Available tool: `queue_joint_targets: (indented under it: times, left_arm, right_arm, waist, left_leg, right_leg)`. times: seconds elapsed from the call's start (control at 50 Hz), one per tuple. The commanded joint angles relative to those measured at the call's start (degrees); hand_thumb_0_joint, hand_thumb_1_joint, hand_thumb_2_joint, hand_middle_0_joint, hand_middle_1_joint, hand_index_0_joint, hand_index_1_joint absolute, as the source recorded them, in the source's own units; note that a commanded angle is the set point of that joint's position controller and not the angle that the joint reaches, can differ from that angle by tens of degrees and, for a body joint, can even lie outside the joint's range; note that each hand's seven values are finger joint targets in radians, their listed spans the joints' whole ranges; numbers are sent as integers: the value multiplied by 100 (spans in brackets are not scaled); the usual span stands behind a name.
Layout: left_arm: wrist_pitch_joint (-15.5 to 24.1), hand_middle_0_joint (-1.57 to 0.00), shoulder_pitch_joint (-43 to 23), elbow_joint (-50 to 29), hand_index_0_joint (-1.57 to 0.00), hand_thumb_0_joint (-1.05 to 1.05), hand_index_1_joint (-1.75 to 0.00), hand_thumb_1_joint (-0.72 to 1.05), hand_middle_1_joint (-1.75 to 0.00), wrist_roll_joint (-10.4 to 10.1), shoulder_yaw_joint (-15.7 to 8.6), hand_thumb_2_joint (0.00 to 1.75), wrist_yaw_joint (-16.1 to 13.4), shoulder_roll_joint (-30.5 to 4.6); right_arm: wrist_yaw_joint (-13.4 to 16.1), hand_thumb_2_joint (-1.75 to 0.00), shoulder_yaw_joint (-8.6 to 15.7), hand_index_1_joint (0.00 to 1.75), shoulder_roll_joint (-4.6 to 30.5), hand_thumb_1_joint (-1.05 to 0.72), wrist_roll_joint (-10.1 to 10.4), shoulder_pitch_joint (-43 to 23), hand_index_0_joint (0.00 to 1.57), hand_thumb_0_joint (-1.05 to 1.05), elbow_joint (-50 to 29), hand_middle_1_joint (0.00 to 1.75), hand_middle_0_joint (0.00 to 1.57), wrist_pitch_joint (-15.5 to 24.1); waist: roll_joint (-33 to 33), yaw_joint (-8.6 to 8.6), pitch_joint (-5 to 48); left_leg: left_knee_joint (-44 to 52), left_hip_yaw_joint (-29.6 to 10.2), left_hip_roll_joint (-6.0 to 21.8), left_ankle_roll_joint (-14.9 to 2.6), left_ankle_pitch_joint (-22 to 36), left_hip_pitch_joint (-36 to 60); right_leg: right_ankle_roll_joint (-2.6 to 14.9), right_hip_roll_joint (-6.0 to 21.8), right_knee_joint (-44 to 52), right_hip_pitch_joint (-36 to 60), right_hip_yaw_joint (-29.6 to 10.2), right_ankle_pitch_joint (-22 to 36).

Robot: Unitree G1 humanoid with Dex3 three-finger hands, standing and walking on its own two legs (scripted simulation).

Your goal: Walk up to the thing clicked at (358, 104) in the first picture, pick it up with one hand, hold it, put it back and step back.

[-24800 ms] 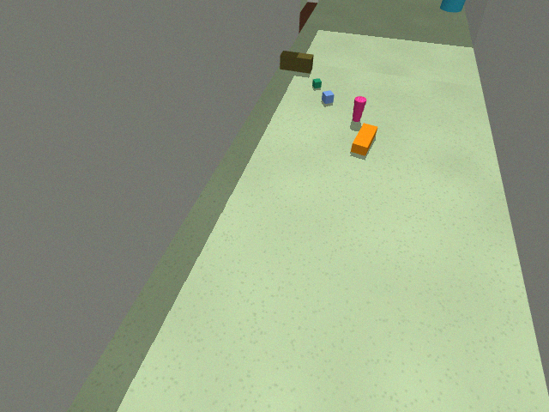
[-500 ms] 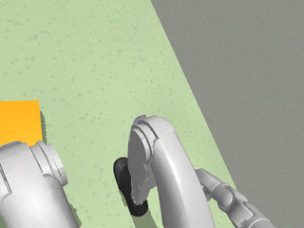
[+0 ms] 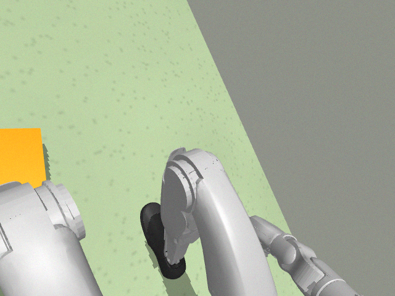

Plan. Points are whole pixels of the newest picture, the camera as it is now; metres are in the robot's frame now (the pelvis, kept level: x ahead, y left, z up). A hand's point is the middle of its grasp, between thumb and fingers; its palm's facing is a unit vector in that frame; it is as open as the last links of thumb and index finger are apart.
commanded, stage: open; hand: left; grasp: from the side
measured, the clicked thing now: out of the picture +0.44 +0.33 -0.21
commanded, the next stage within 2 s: withdraw in 0.20 s
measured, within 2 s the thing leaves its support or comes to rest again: neither
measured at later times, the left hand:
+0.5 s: hand out of the picture +0.44 +0.33 -0.16, palm faces +0.47 -0.88 +0.02, open 16.8 cm
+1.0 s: hand out of the picture +0.36 +0.42 -0.05, palm faces +0.41 -0.87 -0.27, open 17.4 cm
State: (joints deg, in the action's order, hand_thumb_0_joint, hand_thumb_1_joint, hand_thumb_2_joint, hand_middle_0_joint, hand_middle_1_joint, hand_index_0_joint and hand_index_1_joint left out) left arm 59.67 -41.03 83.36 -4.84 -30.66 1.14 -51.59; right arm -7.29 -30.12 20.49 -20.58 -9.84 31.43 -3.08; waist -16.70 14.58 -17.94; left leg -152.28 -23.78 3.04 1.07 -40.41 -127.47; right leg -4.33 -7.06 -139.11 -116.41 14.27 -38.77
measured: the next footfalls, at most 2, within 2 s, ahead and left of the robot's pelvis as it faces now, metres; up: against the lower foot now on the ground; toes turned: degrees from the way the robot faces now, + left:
none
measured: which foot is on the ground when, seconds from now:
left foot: down 0.00-1.00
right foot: down 0.00-1.00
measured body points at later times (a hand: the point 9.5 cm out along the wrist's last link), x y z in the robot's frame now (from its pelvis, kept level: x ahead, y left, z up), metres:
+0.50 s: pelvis +0.00 +0.00 +0.00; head +0.22 +0.19 +0.33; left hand +0.41 +0.38 -0.15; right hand +0.17 -0.24 -0.03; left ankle +0.08 +0.13 -0.25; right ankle +0.13 -0.12 -0.25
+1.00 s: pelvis +0.00 -0.01 +0.04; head +0.18 +0.14 +0.42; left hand +0.33 +0.46 -0.03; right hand +0.20 -0.23 -0.04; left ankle +0.08 +0.13 -0.25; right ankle +0.13 -0.12 -0.25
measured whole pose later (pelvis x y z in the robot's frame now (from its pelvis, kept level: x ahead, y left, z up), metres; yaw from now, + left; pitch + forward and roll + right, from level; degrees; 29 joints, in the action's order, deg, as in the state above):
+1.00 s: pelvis +0.00 -0.01 +0.04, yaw +5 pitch +23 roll -12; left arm 26.5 -31.6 57.6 1.7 -31.4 8.8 -45.6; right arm -4.3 -12.0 16.2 -5.7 -0.3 32.8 -7.4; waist -6.4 7.3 -2.0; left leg -140.8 -13.9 4.3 -0.2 -37.6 -128.7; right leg -2.0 -3.8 -133.6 -119.7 8.2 -39.0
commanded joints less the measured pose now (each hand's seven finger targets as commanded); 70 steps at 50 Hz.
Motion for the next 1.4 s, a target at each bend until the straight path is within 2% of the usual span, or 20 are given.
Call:
queue_joint_targets:
  times: [0.0, 0.28, 0.36, 0.48, 0.5, 0.52, 0.54, 0.6, 0.68, 0.76, 0.78, 0.82, 0.9, 0.94, 0.98, 1.02, 1.08, 1.18, 1.26, 1.38]
  left_arm:
    - [447, -55, -1315, -891, -57, 0, -44, -31, -46, 27, 15, 30, 34, -1051]
    - [387, -20, -1285, -720, -21, 0, -10, -49, -11, -97, 58, 6, 108, -911]
    - [455, -8, -1195, -866, -8, 0, -2, -51, -3, -255, -204, 3, 121, -1109]
    - [283, -6, -1080, -1853, -7, 0, -1, -49, -2, -77, -706, 3, 327, -1976]
    - [204, -6, -1091, -2095, -7, 0, -1, -52, -2, -67, -594, 2, 424, -1849]
    - [131, -5, -1071, -2423, -6, 0, -1, -51, -2, -98, -856, 4, 467, -2049]
    - [-23, -6, -945, -2516, -7, 0, 0, -51, -1, -124, -594, 2, 563, -1689]
    - [-494, -6, -632, -2914, -7, 0, -1, -55, -2, -265, -664, 1, 820, -1421]
    - [-1313, -5, 33, -2217, -7, 0, -1, -61, -3, -560, 63, 0, 1233, -215]
    - [-1521, -4, -704, -2911, -4, 0, 0, -50, 0, -720, -76, 4, 1366, -457]
    - [-1891, -7, -350, -2882, -6, 0, -5, -50, -6, 239, -440, 5, 1046, -1659]
    - [-2252, -7, -439, -2652, -7, 0, -8, -51, -8, 199, -158, 7, 964, -915]
    - [-2760, -9, -788, -4158, -8, 0, -8, -55, -8, 491, -607, 7, 685, -1807]
    - [-3102, -7, -450, -4140, -7, 0, -8, -48, -8, 635, -626, 15, 550, -1845]
    - [-3381, -5, -402, -4360, -5, 0, -6, -52, -6, 683, -594, 7, 457, -1599]
    - [-3673, -5, 117, -4372, -5, 0, -6, -53, -6, 740, -594, 7, 353, -1424]
    - [-4174, -6, 1176, -4002, -6, 0, -6, -49, -6, 730, -95, 9, 269, -322]
    - [-4773, -5, 1394, -5721, -5, 0, -6, -53, -6, 667, 505, 7, 60, 402]
    - [-5254, -6, 2525, -6628, -6, 0, -6, -52, -6, 609, 155, 7, -264, -3]
    - [-5736, -5, 3054, -7306, -5, 0, -6, -53, -6, 612, 361, 7, -659, 463]
  right_arm:
    - [145, -90, 701, 30, 2090, -92, -28, 229, 20, 0, -12, 30, 20, -102]
    - [143, -90, 676, 30, 2061, -91, 17, 196, 20, 0, -133, 30, 20, -92]
    - [161, -90, 664, 30, 2068, -90, 41, 202, 20, 0, -133, 30, 20, -72]
    - [241, -90, 815, 30, 2058, -91, 78, 351, 20, 0, -76, 30, 20, -175]
    - [244, -90, 874, 30, 2023, -91, 100, 394, 20, 0, -27, 30, 20, -199]
    - [265, -90, 968, 30, 2081, -91, 125, 404, 20, 0, -120, 30, 20, -204]
    - [267, -90, 1012, 30, 2000, -91, 187, 515, 20, 0, -39, 30, 20, -235]
    - [313, -90, 1327, 30, 2060, -91, 389, 600, 20, 0, -224, 30, 20, -245]
    - [346, -90, 1513, 30, 1781, -90, 721, 901, 20, 0, -48, 30, 20, -245]
    - [383, -89, 1695, 30, 1686, -83, 931, 995, 20, 0, -100, 30, 20, -129]
    - [398, -91, 1982, 30, 1482, -91, 1118, 1215, 20, 0, 113, 30, 20, -222]
    - [384, -91, 2143, 30, 1486, -92, 1243, 1189, 20, 0, -44, 30, 20, -293]
    - [419, -92, 2375, 30, 1302, -96, 1435, 1523, 20, 0, -78, 30, 20, -411]
    - [448, -90, 2514, 30, 1224, -90, 1539, 1562, 20, 0, -70, 30, 20, -465]
    - [491, -90, 2661, 30, 1170, -90, 1604, 1757, 20, 0, 75, 30, 20, -506]
    - [524, -90, 2775, 30, 1065, -90, 1688, 1760, 20, 0, 28, 30, 20, -527]
    - [531, -90, 3001, 30, 954, -90, 1820, 1788, 20, 0, -84, 30, 20, -541]
    - [585, -90, 3343, 30, 818, -90, 2067, 1882, 20, 0, -322, 30, 20, -499]
    - [711, -90, 3482, 30, 789, -89, 2243, 1913, 20, 0, -583, 30, 20, -484]
    - [1040, -90, 3431, 30, 417, -90, 2335, 1828, 20, 0, -687, 30, 20, -265]
  waist:
    - [3591, 710, 3227]
    - [3187, 723, 3161]
    - [3204, 576, 3288]
    - [3969, 259, 3737]
    - [4121, 208, 3784]
    - [4353, 155, 4022]
    - [4455, 109, 4088]
    - [4645, -52, 4343]
    - [3489, 4, 3866]
    - [3057, -63, 3917]
    - [3529, -635, 4507]
    - [3584, -432, 4521]
    - [4240, -857, 5436]
    - [4205, -922, 5258]
    - [4029, -866, 5265]
    - [4011, -1122, 5427]
    - [3288, -1058, 5350]
    - [2885, -1145, 6121]
    - [2327, -1403, 6256]
    - [2402, -1410, 5921]
  left_leg:
    - [1849, 606, 374, 84, 825, 2482]
    - [1826, 599, 354, 5, 558, 2225]
    - [1766, 652, 358, -9, 634, 2226]
    - [1925, 794, 404, 59, 999, 2618]
    - [2003, 805, 409, 79, 911, 2761]
    - [2067, 814, 412, 112, 1117, 2945]
    - [2202, 797, 410, 136, 1058, 3089]
    - [2473, 770, 403, 192, 1265, 3317]
    - [2388, 966, 293, -15, 723, 2252]
    - [2273, 1033, 240, -152, 286, 1852]
    - [2606, 1230, 208, -119, 528, 2509]
    - [2852, 1195, 254, -101, 353, 2629]
    - [3190, 1394, 215, -59, 548, 3141]
    - [3394, 1496, 190, -96, 299, 3051]
    - [3456, 1527, 173, -95, 440, 3133]
    - [3602, 1607, 147, -95, 578, 3263]
    - [3806, 1699, 84, -166, 512, 3137]
    - [4484, 1716, 64, -181, 455, 3887]
    - [5135, 1832, 47, -245, 330, 4183]
    - [6062, 2003, 2, -249, 361, 4987]
  right_leg:
    - [448, -130, 1003, 1262, 685, 1337]
    - [437, -174, 1123, 1251, 705, 1144]
    - [441, -189, 1129, 1357, 658, 1196]
    - [505, -146, 1028, 1479, 507, 1395]
    - [530, -138, 1030, 1298, 491, 1276]
    - [533, -121, 999, 1400, 479, 1447]
    - [558, -95, 983, 1222, 467, 1316]
    - [586, -28, 917, 951, 459, 1402]
    - [543, -15, 1256, 822, 351, 1079]
    - [520, -8, 1406, 776, 242, 803]
    - [585, 65, 1525, 705, 83, 747]
    - [634, 64, 1563, 437, 55, 566]
    - [666, 135, 1627, 673, -157, 614]
    - [712, 149, 1764, 458, -275, 379]
    - [705, 180, 1866, 492, -319, 513]
    - [724, 207, 1973, 477, -395, 549]
    - [690, 236, 2356, 622, -460, 433]
    - [657, 309, 3125, 1158, -650, 411]
    - [588, 372, 3988, 2275, -911, 215]
    - [573, 461, 5005, 3384, -1261, 177]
